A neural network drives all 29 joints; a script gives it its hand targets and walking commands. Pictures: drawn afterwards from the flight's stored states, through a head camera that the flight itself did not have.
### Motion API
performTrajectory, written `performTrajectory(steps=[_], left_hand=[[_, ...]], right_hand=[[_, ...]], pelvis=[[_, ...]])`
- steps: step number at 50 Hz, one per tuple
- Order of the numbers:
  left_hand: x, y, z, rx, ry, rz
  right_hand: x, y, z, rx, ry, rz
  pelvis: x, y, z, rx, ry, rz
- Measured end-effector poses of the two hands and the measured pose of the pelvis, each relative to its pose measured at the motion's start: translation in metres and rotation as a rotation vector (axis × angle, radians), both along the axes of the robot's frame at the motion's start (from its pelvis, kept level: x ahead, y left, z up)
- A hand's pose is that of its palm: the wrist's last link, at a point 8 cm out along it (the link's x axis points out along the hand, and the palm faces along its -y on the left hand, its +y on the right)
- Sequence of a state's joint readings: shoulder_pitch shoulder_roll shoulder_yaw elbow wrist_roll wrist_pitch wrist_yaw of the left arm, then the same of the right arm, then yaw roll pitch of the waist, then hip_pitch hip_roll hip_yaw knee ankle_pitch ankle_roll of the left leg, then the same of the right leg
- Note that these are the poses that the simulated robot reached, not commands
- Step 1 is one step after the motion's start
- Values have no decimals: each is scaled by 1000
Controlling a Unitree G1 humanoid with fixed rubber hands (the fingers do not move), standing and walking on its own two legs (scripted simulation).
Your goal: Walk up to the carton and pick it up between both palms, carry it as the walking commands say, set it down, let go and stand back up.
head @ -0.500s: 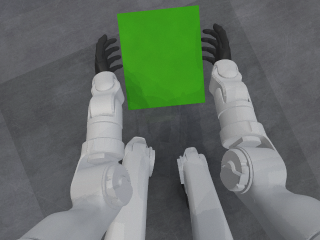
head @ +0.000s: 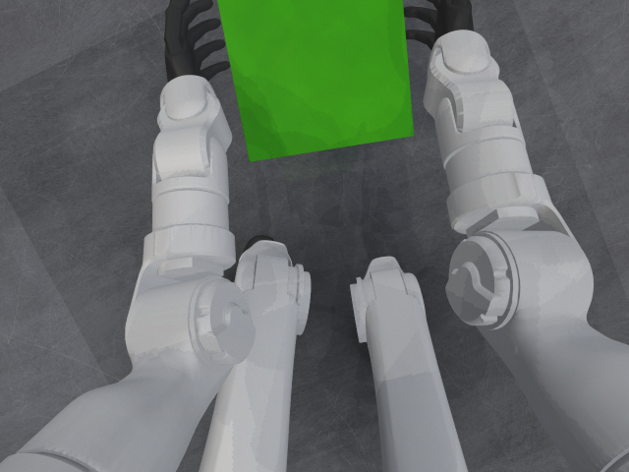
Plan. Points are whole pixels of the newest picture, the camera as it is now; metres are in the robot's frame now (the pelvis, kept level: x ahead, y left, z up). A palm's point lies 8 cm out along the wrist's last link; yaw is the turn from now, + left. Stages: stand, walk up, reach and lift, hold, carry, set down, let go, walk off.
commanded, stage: set down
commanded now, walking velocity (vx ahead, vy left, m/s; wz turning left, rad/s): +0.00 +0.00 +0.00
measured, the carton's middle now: (316, 57) +0.55 +0.06 -0.21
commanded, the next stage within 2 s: none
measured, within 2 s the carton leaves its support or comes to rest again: neither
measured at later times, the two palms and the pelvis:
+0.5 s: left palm (212, 81) +0.51 +0.19 -0.20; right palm (428, 47) +0.57 -0.08 -0.20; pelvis +0.00 +0.00 -0.04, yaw -1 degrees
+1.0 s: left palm (212, 74) +0.53 +0.20 -0.24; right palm (416, 62) +0.57 -0.08 -0.26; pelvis +0.01 -0.01 -0.06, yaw -1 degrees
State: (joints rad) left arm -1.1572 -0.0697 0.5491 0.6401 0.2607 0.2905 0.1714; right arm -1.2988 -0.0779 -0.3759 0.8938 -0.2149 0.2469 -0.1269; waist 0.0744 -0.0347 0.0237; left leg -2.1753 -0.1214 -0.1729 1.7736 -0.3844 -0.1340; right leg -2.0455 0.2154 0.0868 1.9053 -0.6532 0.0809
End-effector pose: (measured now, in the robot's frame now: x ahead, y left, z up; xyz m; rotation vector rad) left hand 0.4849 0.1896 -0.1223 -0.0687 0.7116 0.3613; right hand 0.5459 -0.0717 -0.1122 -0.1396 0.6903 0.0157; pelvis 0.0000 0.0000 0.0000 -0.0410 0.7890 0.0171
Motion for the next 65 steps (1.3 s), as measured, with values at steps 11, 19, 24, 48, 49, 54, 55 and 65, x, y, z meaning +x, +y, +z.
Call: performTrajectory(steps=[11, 19, 24, 48, 49, 54, 55, 65], left_hand=[[10, 0, -41, 1, 13, -10], [16, 0, -70, 1, 21, -16], [19, 0, -82, 8, 40, -30], [39, 8, -117, 13, 100, -107], [40, 9, -118, 13, 98, -108], [43, 10, -118, 8, 90, -117], [44, 9, -118, 6, 89, -119], [45, 4, -120, -9, 95, -144]], right_hand=[[12, -1, -41, 2, 10, 9], [19, -1, -70, 6, 17, 18], [22, -3, -84, 12, 33, 27], [24, -7, -145, 32, 95, 94], [24, -6, -145, 35, 94, 95], [24, -7, -147, 43, 90, 94], [24, -8, -147, 43, 90, 94], [19, -16, -152, 43, 104, 97]], pelvis=[[0, -1, -22, 9, 19, -15], [1, -1, -36, 16, 15, -26], [3, -1, -42, 26, 0, -42], [9, -7, -62, 80, -32, -87], [9, -7, -63, 80, -35, -88], [7, -3, -67, 78, -56, -89], [7, -2, -68, 78, -60, -90], [2, 3, -73, 75, -88, -96]])
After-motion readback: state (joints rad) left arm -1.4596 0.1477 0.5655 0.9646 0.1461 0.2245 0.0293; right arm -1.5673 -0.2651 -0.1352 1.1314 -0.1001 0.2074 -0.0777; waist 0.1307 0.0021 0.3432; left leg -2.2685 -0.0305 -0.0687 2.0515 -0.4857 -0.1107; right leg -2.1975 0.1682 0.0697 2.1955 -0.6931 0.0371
